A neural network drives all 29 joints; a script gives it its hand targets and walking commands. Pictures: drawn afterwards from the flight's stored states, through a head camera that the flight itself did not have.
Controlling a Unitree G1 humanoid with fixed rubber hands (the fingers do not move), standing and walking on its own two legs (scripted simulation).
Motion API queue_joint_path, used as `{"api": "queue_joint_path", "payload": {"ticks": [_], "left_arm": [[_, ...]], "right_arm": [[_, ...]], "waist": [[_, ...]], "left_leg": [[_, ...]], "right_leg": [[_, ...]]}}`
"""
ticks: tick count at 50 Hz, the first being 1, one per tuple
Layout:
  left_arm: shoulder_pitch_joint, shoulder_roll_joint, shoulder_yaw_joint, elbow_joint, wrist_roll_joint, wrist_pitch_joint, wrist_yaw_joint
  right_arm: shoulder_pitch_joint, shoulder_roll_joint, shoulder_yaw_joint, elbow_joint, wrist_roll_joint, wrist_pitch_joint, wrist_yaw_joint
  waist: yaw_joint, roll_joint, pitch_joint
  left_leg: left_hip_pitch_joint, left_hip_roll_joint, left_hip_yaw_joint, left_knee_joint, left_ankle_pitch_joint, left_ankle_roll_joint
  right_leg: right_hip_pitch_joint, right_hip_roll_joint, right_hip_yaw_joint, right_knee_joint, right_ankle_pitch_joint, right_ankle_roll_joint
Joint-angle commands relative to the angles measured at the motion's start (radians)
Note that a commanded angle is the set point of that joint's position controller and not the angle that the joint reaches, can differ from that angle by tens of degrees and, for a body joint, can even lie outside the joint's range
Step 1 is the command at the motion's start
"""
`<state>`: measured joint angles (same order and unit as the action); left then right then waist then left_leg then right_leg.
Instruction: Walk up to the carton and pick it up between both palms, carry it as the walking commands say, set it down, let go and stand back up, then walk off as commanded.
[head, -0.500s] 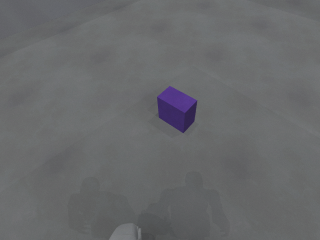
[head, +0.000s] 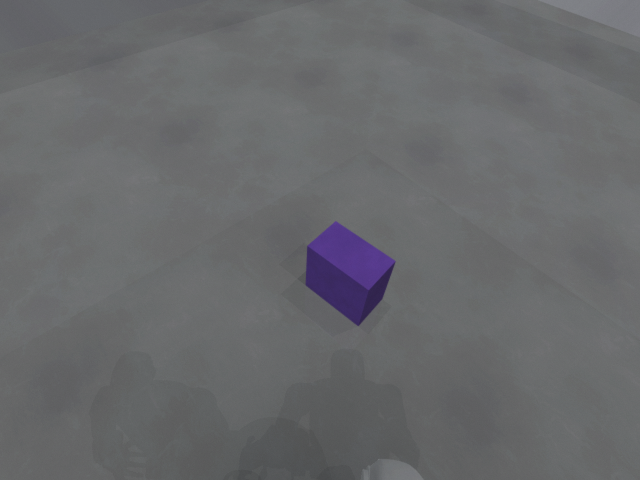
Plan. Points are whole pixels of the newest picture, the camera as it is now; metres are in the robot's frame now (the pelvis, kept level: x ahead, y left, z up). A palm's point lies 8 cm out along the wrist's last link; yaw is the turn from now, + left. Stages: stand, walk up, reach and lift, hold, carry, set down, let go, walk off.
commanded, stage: walk up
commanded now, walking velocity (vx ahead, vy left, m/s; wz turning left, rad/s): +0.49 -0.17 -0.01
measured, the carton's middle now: (347, 274) +0.82 -0.10 -0.65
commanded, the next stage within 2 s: none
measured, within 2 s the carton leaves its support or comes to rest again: neither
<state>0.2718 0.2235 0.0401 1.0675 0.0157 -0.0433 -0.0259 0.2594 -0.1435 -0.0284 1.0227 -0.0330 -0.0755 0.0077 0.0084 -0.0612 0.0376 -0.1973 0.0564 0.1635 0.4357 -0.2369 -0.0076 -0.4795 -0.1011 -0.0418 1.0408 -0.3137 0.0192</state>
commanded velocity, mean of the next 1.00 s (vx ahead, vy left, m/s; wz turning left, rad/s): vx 0.28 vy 0.04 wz -0.02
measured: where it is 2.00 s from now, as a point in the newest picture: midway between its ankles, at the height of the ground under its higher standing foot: (303, 437)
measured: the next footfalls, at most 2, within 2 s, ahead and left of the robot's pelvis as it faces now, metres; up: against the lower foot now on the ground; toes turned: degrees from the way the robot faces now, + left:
right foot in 0.20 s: +0.27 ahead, -0.17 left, +0.00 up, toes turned -10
left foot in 0.74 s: +0.34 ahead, +0.11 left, +0.00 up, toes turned +9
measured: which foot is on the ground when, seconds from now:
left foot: down 0.00-0.22, up 0.24-0.72, down 0.74-1.00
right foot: up 0.00-0.18, down 0.20-0.74, up 0.76-1.00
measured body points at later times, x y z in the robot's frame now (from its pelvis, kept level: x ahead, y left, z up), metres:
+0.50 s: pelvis +0.20 -0.07 +0.01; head +0.23 -0.10 +0.46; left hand +0.21 +0.16 -0.13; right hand +0.25 -0.32 -0.16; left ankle +0.22 +0.09 -0.66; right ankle +0.23 -0.16 -0.74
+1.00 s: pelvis +0.31 -0.03 +0.00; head +0.33 -0.02 +0.45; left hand +0.34 +0.20 -0.16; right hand +0.32 -0.25 -0.15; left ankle +0.30 +0.10 -0.74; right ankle +0.34 -0.15 -0.73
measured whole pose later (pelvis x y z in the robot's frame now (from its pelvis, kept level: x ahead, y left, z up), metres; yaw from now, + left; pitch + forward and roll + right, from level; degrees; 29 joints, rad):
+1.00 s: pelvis +0.31 -0.03 +0.00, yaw -1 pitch -1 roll +2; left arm 0.24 0.18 0.04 1.08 0.01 -0.02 0.01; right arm 0.26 -0.13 -0.03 1.08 -0.01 -0.04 -0.03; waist 0.00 -0.07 0.06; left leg -0.14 0.05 0.16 0.40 -0.23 -0.02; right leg -0.34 -0.07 -0.05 0.65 -0.27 0.04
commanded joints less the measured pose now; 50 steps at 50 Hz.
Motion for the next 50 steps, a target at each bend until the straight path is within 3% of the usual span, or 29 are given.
{"api": "queue_joint_path", "payload": {"ticks": [1, 4, 5, 7, 8, 9, 10, 11, 12, 13, 14, 15, 18, 21, 25, 29, 32, 34, 35, 36, 37, 38, 39, 40, 42, 44, 46, 48, 50], "left_arm": [[-0.063, 0.015, 0.001, -0.103, 0.008, 0.018, -0.024], [-0.097, 0.012, -0.002, -0.134, -0.003, 0.004, -0.034], [-0.115, 0.022, 0.003, -0.140, -0.002, 0.001, -0.035], [-0.133, 0.034, 0.010, -0.133, 0.002, -0.005, -0.029], [-0.100, 0.052, 0.021, -0.119, 0.005, -0.010, -0.023], [-0.008, 0.085, 0.037, -0.085, 0.011, -0.021, -0.012], [0.162, 0.160, 0.062, -0.041, 0.018, -0.033, 0.004], [0.306, 0.277, 0.081, -0.011, 0.024, -0.038, 0.023], [0.279, 0.253, 0.068, -0.001, 0.022, -0.032, 0.027], [0.202, 0.207, 0.055, -0.024, 0.028, -0.036, 0.030], [0.159, 0.195, 0.051, -0.045, 0.023, -0.036, 0.030], [0.080, 0.177, 0.044, -0.072, 0.012, -0.036, 0.032], [-0.001, 0.118, 0.027, -0.087, 0.001, -0.047, 0.033], [0.055, 0.100, 0.023, -0.056, 0.005, -0.051, 0.031], [0.103, 0.107, 0.026, -0.025, 0.010, -0.044, 0.037], [0.115, 0.104, 0.024, 0.001, 0.019, -0.032, 0.036], [0.115, 0.112, 0.030, 0.019, 0.025, -0.019, 0.036], [0.090, 0.098, 0.023, 0.025, 0.016, -0.013, 0.032], [0.118, 0.053, 0.006, 0.044, 0.004, -0.008, 0.031], [0.134, -0.008, -0.008, 0.053, 0.003, -0.007, 0.031], [0.154, -0.049, -0.013, 0.031, 0.009, -0.004, 0.032], [0.116, -0.031, -0.004, 0.023, 0.015, 0.009, 0.029], [0.124, -0.025, 0.004, 0.015, 0.008, 0.016, 0.029], [0.081, -0.002, 0.006, 0.004, 0.009, 0.018, 0.026], [0.101, -0.014, 0.008, 0.020, 0.005, 0.020, 0.016], [0.084, -0.013, 0.005, 0.009, 0.005, 0.023, 0.020], [0.118, -0.057, 0.002, 0.027, -0.007, 0.031, 0.039], [0.161, -0.055, -0.006, 0.045, -0.014, 0.031, 0.045], [0.127, -0.004, 0.003, 0.039, -0.014, 0.031, 0.053]], "right_arm": [[0.094, -0.204, -0.043, -0.016, 0.009, -0.013, -0.022], [0.052, -0.180, -0.041, -0.010, 0.008, -0.012, -0.007], [0.068, -0.180, -0.042, -0.003, 0.012, -0.007, -0.005], [0.111, -0.190, -0.044, 0.019, 0.014, -0.003, -0.003], [0.128, -0.186, -0.043, 0.023, 0.015, 0.000, -0.002], [0.138, -0.172, -0.038, 0.027, 0.015, 0.003, -0.001], [0.124, -0.145, -0.034, 0.010, 0.015, 0.002, 0.000], [0.093, -0.103, -0.027, -0.035, 0.021, 0.000, 0.002], [0.086, -0.124, -0.029, -0.046, 0.017, 0.009, -0.005], [0.106, -0.143, -0.031, -0.018, 0.007, 0.013, -0.006], [0.153, -0.140, -0.032, 0.022, 0.002, 0.028, -0.007], [0.159, -0.130, -0.032, 0.035, 0.003, 0.041, -0.007], [0.145, -0.095, -0.036, 0.023, 0.009, 0.075, -0.002], [0.093, -0.085, -0.038, 0.006, 0.009, 0.098, 0.001], [-0.018, -0.086, -0.030, -0.034, 0.005, 0.107, 0.009], [-0.079, -0.080, -0.021, -0.058, 0.010, 0.100, 0.015], [-0.099, -0.081, -0.021, -0.065, 0.012, 0.083, 0.013], [-0.030, -0.066, -0.017, -0.037, 0.017, 0.063, 0.004], [0.032, -0.095, -0.017, -0.023, 0.019, 0.039, -0.003], [0.118, -0.166, -0.035, -0.001, 0.006, 0.023, -0.011], [0.180, -0.247, -0.056, 0.008, -0.002, 0.019, -0.021], [0.165, -0.229, -0.047, 0.016, 0.005, 0.024, -0.029], [0.108, -0.232, -0.048, 0.007, 0.008, 0.026, -0.031], [0.068, -0.209, -0.044, 0.001, 0.003, 0.021, -0.029], [0.011, -0.139, -0.033, 0.000, 0.010, 0.015, -0.034], [0.020, -0.109, -0.021, -0.005, 0.009, 0.012, -0.037], [-0.002, -0.082, -0.009, 0.007, 0.014, 0.021, -0.046], [-0.008, -0.107, -0.018, 0.028, 0.033, 0.030, -0.039], [-0.016, -0.125, -0.020, 0.029, 0.042, 0.043, -0.034]], "waist": [[-0.016, 0.149, 0.094], [-0.001, 0.272, 0.072], [-0.004, 0.276, 0.060], [-0.012, 0.199, 0.054], [0.006, 0.133, 0.028], [0.050, 0.033, -0.025], [0.131, -0.140, -0.116], [0.170, -0.413, -0.172], [0.143, -0.273, -0.159], [0.099, -0.119, -0.140], [0.071, -0.005, -0.134], [0.045, 0.031, -0.116], [-0.006, -0.047, -0.066], [-0.001, -0.091, -0.053], [0.017, -0.091, -0.037], [0.027, -0.096, 0.006], [0.029, -0.090, 0.019], [-0.017, -0.062, -0.009], [-0.057, -0.042, -0.068], [-0.083, 0.125, -0.110], [-0.094, 0.332, -0.107], [-0.063, 0.242, -0.033], [-0.063, 0.285, -0.026], [-0.062, 0.269, 0.023], [-0.010, 0.271, 0.054], [0.008, 0.233, 0.044], [0.030, 0.196, 0.055], [0.038, 0.200, -0.022], [0.026, 0.190, -0.066]], "left_leg": [[0.023, 0.346, -0.243, -0.278, 0.194, 0.142], [-0.025, 0.218, -0.109, -0.291, -0.022, 0.076], [-0.026, 0.211, -0.108, -0.295, -0.052, 0.074], [-0.052, 0.213, -0.105, -0.223, -0.045, 0.062], [-0.065, 0.192, -0.091, -0.135, 0.005, 0.051], [-0.093, 0.146, -0.050, 0.037, 0.078, 0.036], [-0.213, 0.065, -0.009, 0.313, 0.016, 0.011], [-0.378, -0.033, -0.023, 0.616, -0.337, -0.015], [-0.399, 0.022, -0.122, 0.759, -0.308, -0.010], [-0.409, 0.054, -0.142, 0.806, -0.248, -0.021], [-0.389, 0.075, -0.159, 0.844, -0.239, -0.012], [-0.345, 0.102, -0.176, 0.833, -0.195, -0.020], [-0.277, 0.090, -0.155, 0.732, -0.107, -0.038], [-0.302, 0.075, -0.129, 0.618, -0.046, -0.043], [-0.309, 0.082, -0.127, 0.444, -0.015, -0.045], [-0.235, 0.069, -0.096, 0.271, -0.010, -0.045], [-0.164, 0.049, -0.060, 0.159, -0.036, -0.048], [-0.008, 0.014, -0.010, -0.005, 0.035, -0.046], [0.164, 0.025, -0.023, -0.024, 0.060, -0.041], [0.267, 0.196, -0.202, -0.090, -0.007, -0.012], [0.291, 0.405, -0.440, -0.213, 0.029, 0.062], [0.192, 0.422, -0.397, -0.233, 0.119, 0.087], [0.181, 0.415, -0.357, -0.243, 0.118, 0.135], [0.132, 0.380, -0.345, -0.255, 0.123, 0.138], [0.046, 0.298, -0.218, -0.255, 0.146, 0.101], [0.032, 0.266, -0.207, -0.238, 0.261, 0.119], [0.044, 0.209, -0.117, -0.116, 0.819, 0.126], [0.113, 0.179, -0.057, -0.046, 0.776, 0.105], [0.066, 0.139, -0.064, -0.019, 0.498, 0.069]], "right_leg": [[-0.122, -0.068, 0.042, -0.162, 0.104, 0.036], [0.018, -0.025, -0.041, -0.402, 0.177, 0.022], [0.064, -0.009, -0.066, -0.437, 0.193, 0.022], [0.178, 0.010, -0.105, -0.518, 0.220, 0.023], [0.268, 0.016, -0.115, -0.537, 0.215, 0.021], [0.405, 0.015, -0.115, -0.558, 0.184, 0.001], [0.586, -0.102, 0.030, -0.630, 0.110, -0.048], [0.679, -0.327, 0.356, -0.787, 0.101, -0.097], [0.649, -0.363, 0.430, -0.793, 0.141, -0.160], [0.586, -0.347, 0.403, -0.766, 0.252, -0.159], [0.505, -0.389, 0.402, -0.765, 0.323, -0.159], [0.444, -0.369, 0.338, -0.775, 0.355, -0.167], [0.311, -0.274, 0.147, -0.767, 0.612, -0.146], [0.331, -0.236, 0.078, -0.776, 0.666, -0.145], [0.333, -0.246, 0.085, -0.819, 0.461, -0.159], [0.272, -0.243, 0.094, -0.865, 0.148, -0.147], [0.245, -0.238, 0.099, -0.850, 0.005, -0.141], [0.210, -0.177, 0.043, -0.750, 0.011, -0.103], [0.168, -0.076, -0.017, -0.639, 0.047, -0.062], [0.081, 0.014, -0.102, -0.467, -0.028, -0.013], [-0.054, 0.069, -0.093, -0.250, -0.242, 0.024], [-0.055, 0.039, 0.002, -0.131, -0.244, 0.025], [-0.078, 0.027, -0.008, -0.071, -0.196, 0.031], [-0.092, 0.011, 0.014, -0.042, -0.149, 0.030], [-0.021, -0.007, 0.029, -0.084, -0.085, 0.024], [0.016, -0.002, 0.009, -0.144, -0.044, 0.009], [0.127, 0.023, 0.005, -0.363, -0.019, 0.019], [0.198, 0.050, -0.045, -0.524, 0.139, 0.020], [0.325, 0.029, -0.037, -0.663, 0.293, 0.002]]}}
